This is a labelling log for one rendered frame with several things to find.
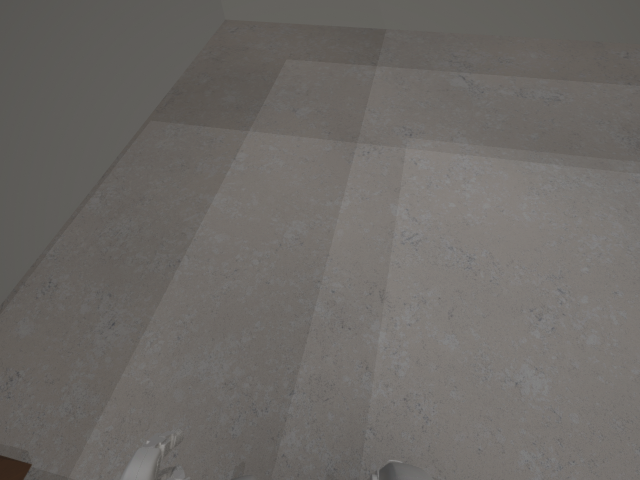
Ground cabinet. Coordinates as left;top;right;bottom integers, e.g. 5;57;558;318
0;455;32;480

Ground robot left hand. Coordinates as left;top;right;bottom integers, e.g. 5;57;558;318
120;429;190;480

